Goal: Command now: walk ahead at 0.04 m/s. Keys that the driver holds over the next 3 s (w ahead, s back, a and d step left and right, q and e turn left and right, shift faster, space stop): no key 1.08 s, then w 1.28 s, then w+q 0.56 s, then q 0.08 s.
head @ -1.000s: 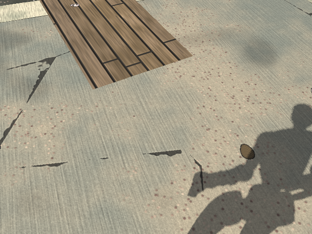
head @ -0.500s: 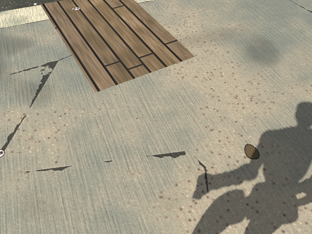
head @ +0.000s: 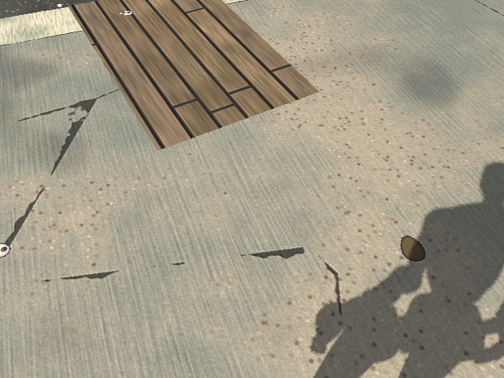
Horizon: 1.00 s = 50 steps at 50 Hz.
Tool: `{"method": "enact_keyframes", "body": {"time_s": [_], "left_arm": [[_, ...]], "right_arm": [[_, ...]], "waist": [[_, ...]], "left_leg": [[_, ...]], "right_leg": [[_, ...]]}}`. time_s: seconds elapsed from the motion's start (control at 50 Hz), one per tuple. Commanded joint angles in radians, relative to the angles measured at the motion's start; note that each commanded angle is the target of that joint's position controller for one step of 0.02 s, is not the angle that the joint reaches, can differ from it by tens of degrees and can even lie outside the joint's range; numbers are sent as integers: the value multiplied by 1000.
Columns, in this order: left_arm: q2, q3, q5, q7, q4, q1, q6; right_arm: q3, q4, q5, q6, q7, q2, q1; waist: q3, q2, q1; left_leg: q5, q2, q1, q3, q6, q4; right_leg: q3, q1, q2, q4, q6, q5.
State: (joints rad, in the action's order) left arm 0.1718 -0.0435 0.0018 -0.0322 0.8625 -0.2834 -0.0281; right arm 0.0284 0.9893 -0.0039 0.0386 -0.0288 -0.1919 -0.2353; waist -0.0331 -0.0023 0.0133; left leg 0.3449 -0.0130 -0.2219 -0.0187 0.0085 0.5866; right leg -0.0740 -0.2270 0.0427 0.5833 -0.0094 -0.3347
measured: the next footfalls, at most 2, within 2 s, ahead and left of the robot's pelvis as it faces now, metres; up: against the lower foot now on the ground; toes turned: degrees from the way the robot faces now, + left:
left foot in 1.82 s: +0.42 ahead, +0.11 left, +0.00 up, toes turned +2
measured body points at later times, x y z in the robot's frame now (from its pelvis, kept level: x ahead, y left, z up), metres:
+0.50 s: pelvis -0.01 +0.01 +0.01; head +0.00 +0.01 +0.46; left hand +0.03 +0.24 -0.15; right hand +0.02 -0.23 -0.15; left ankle -0.02 +0.12 -0.73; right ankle -0.01 -0.12 -0.73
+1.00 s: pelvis -0.02 +0.01 +0.01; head -0.01 +0.01 +0.46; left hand -0.02 +0.24 -0.15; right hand -0.02 -0.22 -0.15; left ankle -0.02 +0.12 -0.73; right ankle -0.01 -0.12 -0.73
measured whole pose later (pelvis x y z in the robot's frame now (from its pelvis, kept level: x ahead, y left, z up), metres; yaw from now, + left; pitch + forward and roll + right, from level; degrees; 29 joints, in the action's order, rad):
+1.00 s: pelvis -0.02 +0.01 +0.01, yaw +0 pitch -1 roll +0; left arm 0.16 -0.01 0.00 -0.05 1.11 -0.27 -0.01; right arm 0.01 1.10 0.00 0.02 -0.04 -0.16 -0.29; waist -0.05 0.00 0.00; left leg 0.26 -0.03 -0.21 -0.01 0.02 0.50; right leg -0.08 -0.21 0.02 0.49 0.01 -0.25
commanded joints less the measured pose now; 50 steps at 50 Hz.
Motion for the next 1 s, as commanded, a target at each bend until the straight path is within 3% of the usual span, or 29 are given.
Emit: {"method": "enact_keyframes", "body": {"time_s": [0.02, 0.52, 1.0], "left_arm": [[96, -20, 2, -5, -20, -28, -3], [86, -4, 0, -15, 168, -3, 20], [70, 19, 0, -15, 238, -46, 18]], "right_arm": [[19, -14, -2, -3, -3, -101, -29], [8, 83, 3, -18, -11, -75, -45], [-5, 94, 3, -15, -9, -55, -112]], "waist": [[34, 8, 2], [-27, 1, -5], [-41, -1, -10]], "left_leg": [[-316, 30, 26, -33, 26, -87], [-183, 25, 7, -24, 22, -174], [-120, 25, -20, -31, 34, -204]], "right_leg": [[-38, 31, -41, -83, -35, 382], [-13, 21, -34, -158, -12, 219], [-4, -11, -35, -175, -5, 158]]}}
Over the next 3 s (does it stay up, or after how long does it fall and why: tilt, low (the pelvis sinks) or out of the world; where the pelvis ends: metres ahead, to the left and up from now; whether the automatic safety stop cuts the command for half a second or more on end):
stays up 0.90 0.04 -0.02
